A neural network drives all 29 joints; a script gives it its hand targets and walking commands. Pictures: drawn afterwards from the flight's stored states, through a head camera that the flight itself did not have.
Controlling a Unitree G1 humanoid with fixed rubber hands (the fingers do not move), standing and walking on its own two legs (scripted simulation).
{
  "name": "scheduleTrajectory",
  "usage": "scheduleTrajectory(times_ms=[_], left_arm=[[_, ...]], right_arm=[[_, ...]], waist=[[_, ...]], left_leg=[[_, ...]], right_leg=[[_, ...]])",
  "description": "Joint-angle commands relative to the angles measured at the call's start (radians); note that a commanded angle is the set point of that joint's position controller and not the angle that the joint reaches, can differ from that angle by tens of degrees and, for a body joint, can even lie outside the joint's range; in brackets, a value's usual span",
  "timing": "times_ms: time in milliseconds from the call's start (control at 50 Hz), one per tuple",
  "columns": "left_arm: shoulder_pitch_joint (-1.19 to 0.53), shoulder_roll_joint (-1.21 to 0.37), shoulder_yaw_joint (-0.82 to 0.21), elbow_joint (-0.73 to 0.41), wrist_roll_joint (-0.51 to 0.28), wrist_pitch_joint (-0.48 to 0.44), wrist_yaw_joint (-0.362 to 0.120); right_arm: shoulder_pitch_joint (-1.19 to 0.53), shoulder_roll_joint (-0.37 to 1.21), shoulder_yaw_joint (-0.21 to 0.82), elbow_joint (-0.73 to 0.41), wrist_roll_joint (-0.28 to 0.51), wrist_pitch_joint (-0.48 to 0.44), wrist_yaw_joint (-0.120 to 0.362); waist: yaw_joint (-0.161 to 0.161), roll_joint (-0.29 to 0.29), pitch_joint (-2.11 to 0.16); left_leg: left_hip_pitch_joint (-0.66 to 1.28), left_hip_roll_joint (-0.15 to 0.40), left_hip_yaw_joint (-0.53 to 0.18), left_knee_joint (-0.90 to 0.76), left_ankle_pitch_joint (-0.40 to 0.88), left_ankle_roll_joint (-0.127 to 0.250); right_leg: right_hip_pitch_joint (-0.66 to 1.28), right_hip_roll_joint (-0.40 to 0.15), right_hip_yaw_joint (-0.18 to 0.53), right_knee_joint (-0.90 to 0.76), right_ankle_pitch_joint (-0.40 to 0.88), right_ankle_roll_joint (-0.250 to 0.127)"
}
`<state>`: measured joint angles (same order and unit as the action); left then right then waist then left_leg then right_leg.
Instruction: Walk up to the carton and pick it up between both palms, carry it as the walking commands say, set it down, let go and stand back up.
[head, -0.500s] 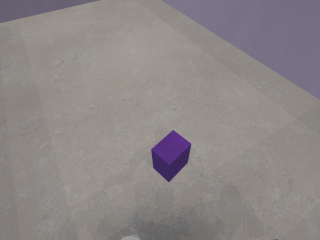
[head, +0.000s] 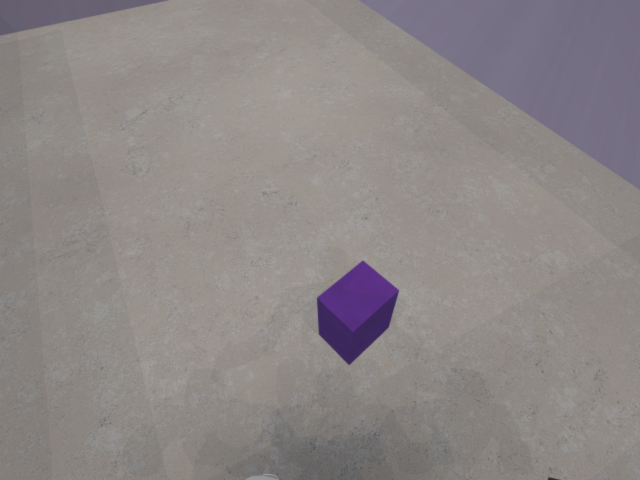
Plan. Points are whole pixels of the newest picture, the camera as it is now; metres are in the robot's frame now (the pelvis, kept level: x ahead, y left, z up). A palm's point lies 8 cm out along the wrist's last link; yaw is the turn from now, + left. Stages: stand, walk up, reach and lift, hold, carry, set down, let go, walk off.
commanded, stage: walk up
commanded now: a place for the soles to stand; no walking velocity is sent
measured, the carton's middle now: (355, 314) +0.64 -0.11 -0.63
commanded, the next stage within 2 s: none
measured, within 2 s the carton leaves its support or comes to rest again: neither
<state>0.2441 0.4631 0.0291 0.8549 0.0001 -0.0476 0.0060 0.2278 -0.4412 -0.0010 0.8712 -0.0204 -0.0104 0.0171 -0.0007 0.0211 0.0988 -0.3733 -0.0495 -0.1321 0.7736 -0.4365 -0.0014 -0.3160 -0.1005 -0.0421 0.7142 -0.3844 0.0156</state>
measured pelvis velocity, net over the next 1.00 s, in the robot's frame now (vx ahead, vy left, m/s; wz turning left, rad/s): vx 0.09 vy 0.13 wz -0.21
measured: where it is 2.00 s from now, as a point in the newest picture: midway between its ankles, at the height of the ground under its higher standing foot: (256, 460)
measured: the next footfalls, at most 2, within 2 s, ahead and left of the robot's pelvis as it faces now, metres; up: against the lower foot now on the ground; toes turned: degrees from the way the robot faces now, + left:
left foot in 0.78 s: +0.17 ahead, +0.19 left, +0.00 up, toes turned -15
right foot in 1.26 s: +0.20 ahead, -0.04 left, +0.00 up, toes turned -22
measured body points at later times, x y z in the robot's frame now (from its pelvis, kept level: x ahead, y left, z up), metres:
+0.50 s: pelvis +0.01 +0.01 +0.00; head +0.04 +0.00 +0.45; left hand +0.10 +0.35 -0.10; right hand +0.11 -0.31 -0.11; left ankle +0.03 +0.15 -0.72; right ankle +0.00 -0.14 -0.72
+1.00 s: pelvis +0.09 +0.13 +0.01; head +0.13 +0.13 +0.46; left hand +0.23 +0.46 -0.09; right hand +0.09 -0.22 -0.08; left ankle +0.13 +0.20 -0.72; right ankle +0.05 -0.08 -0.64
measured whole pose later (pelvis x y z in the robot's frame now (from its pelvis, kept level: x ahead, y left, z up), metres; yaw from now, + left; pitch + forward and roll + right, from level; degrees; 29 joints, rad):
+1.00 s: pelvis +0.09 +0.13 +0.01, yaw -12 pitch +0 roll -3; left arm 0.30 0.51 0.06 0.83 0.00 -0.06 0.03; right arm 0.25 -0.47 0.00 0.85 -0.04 -0.02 0.06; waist -0.01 0.03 0.09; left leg -0.35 -0.02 -0.04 0.61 -0.27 0.05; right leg -0.52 -0.03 0.10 1.06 -0.39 -0.01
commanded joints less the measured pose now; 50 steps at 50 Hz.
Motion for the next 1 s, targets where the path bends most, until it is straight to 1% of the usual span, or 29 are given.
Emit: scheduleTrajectory(times_ms=[0, 20, 60, 120, 180, 200, 220, 260, 300, 320, 340, 380, 420, 440, 460, 480, 500, 520, 580, 680, 720, 740, 760, 780, 800, 820, 880, 920, 980], left_arm=[[-0.036, 0.141, 0.040, -0.098, 0.003, -0.003, -0.001], [-0.066, 0.130, 0.038, -0.108, -0.006, 0.006, 0.003], [-0.075, 0.172, 0.052, -0.099, -0.003, 0.016, 0.008], [0.026, 0.179, 0.056, -0.052, 0.006, -0.017, 0.002], [0.102, 0.271, 0.081, -0.011, 0.018, -0.025, 0.009], [0.054, 0.290, 0.080, -0.038, 0.013, -0.024, 0.003], [0.008, 0.283, 0.079, -0.045, 0.014, -0.022, 0.000], [-0.074, 0.257, 0.067, -0.062, 0.016, -0.014, -0.002], [-0.074, 0.203, 0.049, -0.069, 0.019, -0.001, -0.008], [-0.046, 0.157, 0.038, -0.085, 0.012, -0.005, -0.005], [-0.075, 0.143, 0.034, -0.104, 0.001, 0.004, -0.002], [-0.083, 0.169, 0.050, -0.085, -0.002, 0.011, 0.002], [0.022, 0.157, 0.044, -0.043, 0.004, -0.005, -0.004], [0.215, 0.246, 0.090, -0.029, -0.013, -0.015, -0.001], [0.318, 0.313, 0.120, 0.018, 0.008, -0.034, 0.014], [0.330, 0.388, 0.138, 0.024, 0.016, -0.045, 0.021], [0.264, 0.389, 0.135, -0.029, 0.003, -0.049, 0.027], [0.212, 0.360, 0.134, -0.032, -0.008, -0.057, 0.029], [0.119, 0.294, 0.117, -0.082, -0.007, -0.062, 0.034], [0.167, 0.319, 0.118, -0.087, 0.005, -0.059, 0.033], [0.062, 0.310, 0.118, -0.118, 0.008, -0.041, 0.029], [0.072, 0.229, 0.087, -0.124, 0.007, -0.036, 0.031], [0.054, 0.105, 0.044, -0.154, 0.002, -0.037, 0.044], [0.060, 0.139, 0.057, -0.144, -0.007, -0.031, 0.061], [0.109, 0.228, 0.087, -0.091, -0.012, -0.020, 0.066], [0.133, 0.277, 0.103, -0.075, -0.016, -0.019, 0.053], [0.264, 0.226, 0.094, -0.010, -0.021, -0.019, 0.027], [0.196, 0.187, 0.085, -0.033, -0.026, -0.013, 0.026], [0.063, 0.185, 0.076, -0.055, -0.024, -0.006, 0.021]], right_arm=[[0.081, -0.229, -0.090, -0.016, 0.005, -0.050, -0.026], [0.048, -0.261, -0.084, -0.037, 0.006, -0.053, -0.027], [0.062, -0.275, -0.099, -0.025, 0.009, -0.049, -0.030], [-0.030, -0.238, -0.088, -0.052, 0.021, -0.032, -0.023], [-0.076, -0.154, -0.059, -0.071, 0.026, -0.027, -0.021], [-0.040, -0.178, -0.062, -0.063, 0.020, -0.022, -0.023], [-0.020, -0.197, -0.071, -0.046, 0.023, -0.022, -0.016], [0.021, -0.159, -0.068, -0.037, 0.013, -0.029, -0.003], [0.083, -0.187, -0.087, 0.008, 0.006, -0.046, -0.009], [0.089, -0.238, -0.099, 0.004, -0.006, -0.052, -0.020], [0.061, -0.278, -0.101, -0.023, 0.003, -0.054, -0.022], [0.041, -0.268, -0.097, -0.040, 0.011, -0.056, -0.023], [-0.059, -0.262, -0.094, -0.053, 0.010, -0.038, -0.021], [-0.171, -0.288, -0.126, -0.167, -0.008, -0.020, 0.016], [-0.236, -0.233, -0.106, -0.202, -0.007, -0.016, 0.034], [-0.270, -0.191, -0.093, -0.222, -0.019, -0.011, 0.048], [-0.288, -0.216, -0.087, -0.234, -0.024, -0.011, 0.042], [-0.266, -0.247, -0.096, -0.195, -0.021, -0.013, 0.047], [-0.197, -0.214, -0.093, -0.160, -0.014, -0.005, 0.070], [-0.231, -0.187, -0.108, -0.176, -0.015, -0.003, 0.089], [-0.071, -0.194, -0.121, -0.114, -0.016, -0.012, 0.074], [0.053, -0.238, -0.148, -0.057, -0.029, -0.024, 0.058], [0.180, -0.365, -0.178, -0.046, -0.054, -0.027, 0.042], [0.089, -0.412, -0.175, -0.095, -0.038, -0.027, 0.036], [-0.039, -0.366, -0.157, -0.125, -0.023, -0.032, 0.036], [-0.113, -0.307, -0.147, -0.148, -0.021, -0.030, 0.031], [-0.083, -0.216, -0.141, -0.165, -0.022, -0.037, 0.027], [-0.016, -0.214, -0.137, -0.153, -0.046, -0.030, 0.029], [0.031, -0.232, -0.142, -0.165, -0.033, -0.022, 0.038]], waist=[[-0.013, 0.034, -0.213], [0.008, 0.102, -0.161], [-0.019, 0.108, -0.135], [0.036, 0.099, -0.172], [0.079, -0.124, -0.152], [0.056, -0.204, -0.128], [0.033, -0.187, -0.089], [-0.014, -0.207, -0.025], [-0.045, -0.085, -0.115], [-0.029, 0.077, -0.167], [-0.014, 0.153, -0.163], [-0.015, 0.119, -0.102], [0.038, 0.124, -0.128], [0.076, 0.127, -0.154], [0.146, -0.097, -0.166], [0.133, -0.228, -0.085], [0.105, -0.097, -0.037], [0.064, 0.014, -0.009], [0.008, -0.128, 0.016], [0.040, -0.211, -0.070], [-0.071, -0.190, -0.091], [-0.148, -0.019, -0.153], [-0.207, 0.337, -0.158], [-0.146, 0.303, -0.087], [-0.091, 0.171, -0.010], [-0.044, 0.086, 0.041], [-0.017, 0.136, -0.096], [-0.053, 0.183, -0.119], [-0.089, 0.173, -0.042]], left_leg=[[0.240, 0.176, -0.230, -0.283, 0.456, 0.114], [0.253, 0.242, -0.378, -0.300, 0.504, 0.190], [0.217, 0.270, -0.397, -0.288, 0.430, 0.260], [0.111, 0.163, -0.239, -0.204, 0.431, 0.172], [-0.206, -0.009, 0.054, 0.080, 0.146, 0.034], [-0.199, 0.018, 0.080, 0.145, -0.123, 0.027], [-0.173, 0.042, 0.072, 0.146, -0.155, 0.026], [-0.060, 0.064, 0.120, -0.075, -0.063, 0.030], [0.172, 0.029, 0.062, -0.272, 0.209, 0.039], [0.238, 0.167, -0.200, -0.319, 0.398, 0.087], [0.278, 0.233, -0.400, -0.338, 0.402, 0.180], [0.174, 0.277, -0.387, -0.319, 0.398, 0.261], [0.133, 0.190, -0.267, -0.248, 0.365, 0.203], [0.093, 0.205, -0.079, -0.125, -0.038, 0.157], [-0.145, 0.115, -0.004, 0.124, -0.069, 0.107], [-0.516, -0.007, 0.102, 0.267, -0.181, 0.029], [-0.590, 0.059, 0.020, 0.288, -0.141, 0.014], [-0.549, 0.082, -0.013, 0.298, -0.067, 0.004], [-0.379, 0.098, 0.047, 0.166, -0.028, -0.005], [-0.207, 0.067, 0.112, 0.025, 0.014, -0.006], [0.103, 0.049, 0.153, -0.178, 0.059, -0.003], [0.406, 0.056, 0.058, -0.255, 0.035, 0.020], [0.536, 0.254, -0.336, -0.430, -0.153, 0.044], [0.353, 0.406, -0.598, -0.596, -0.319, 0.053], [0.163, 0.396, -0.541, -0.599, -0.361, 0.013], [0.123, 0.336, -0.429, -0.578, -0.263, 0.004], [0.300, 0.229, -0.148, -0.466, 0.189, 0.036], [0.348, 0.207, -0.062, -0.431, 0.349, 0.098], [0.304, 0.248, -0.088, -0.522, 0.154, 0.126]], right_leg=[[-0.022, -0.022, -0.014, 0.104, 0.232, -0.051], [-0.137, 0.061, 0.010, 0.131, -0.057, -0.038], [-0.156, 0.058, 0.058, 0.133, -0.279, -0.044], [0.060, 0.055, 0.022, -0.091, 0.021, -0.079], [0.309, -0.235, 0.339, -0.294, 0.167, -0.231], [0.227, -0.327, 0.377, -0.335, 0.178, -0.290], [0.173, -0.333, 0.353, -0.338, 0.168, -0.298], [0.086, -0.219, 0.177, -0.278, 0.206, -0.214], [0.031, -0.116, 0.057, -0.100, 0.307, -0.107], [-0.045, -0.039, -0.008, 0.064, 0.257, -0.049], [-0.168, 0.057, 0.006, 0.129, -0.035, -0.019], [-0.145, 0.060, 0.047, 0.132, -0.258, -0.049], [-0.005, 0.063, 0.006, -0.100, -0.085, -0.063], [0.040, 0.047, 0.026, -0.183, -0.055, -0.074], [0.235, -0.055, 0.268, -0.306, -0.120, -0.137], [0.442, -0.220, 0.652, -0.439, -0.126, -0.225], [0.427, -0.306, 0.769, -0.450, -0.060, -0.278], [0.399, -0.285, 0.715, -0.428, 0.001, -0.268], [0.249, -0.174, 0.441, -0.360, 0.281, -0.227], [0.163, -0.140, 0.402, -0.293, 0.268, -0.222], [-0.019, -0.077, 0.308, -0.143, 0.280, -0.181], [-0.244, 0.006, 0.241, 0.106, 0.225, -0.135], [-0.525, 0.182, 0.216, 0.415, -0.190, -0.087], [-0.600, 0.173, 0.271, 0.580, -0.239, -0.065], [-0.498, 0.097, 0.325, 0.577, -0.108, -0.085], [-0.454, 0.065, 0.244, 0.541, -0.004, -0.061], [-0.363, 0.050, 0.147, 0.405, 0.099, -0.019], [-0.375, 0.067, 0.099, 0.329, 0.052, -0.003], [-0.425, 0.044, 0.085, 0.241, 0.099, -0.004]])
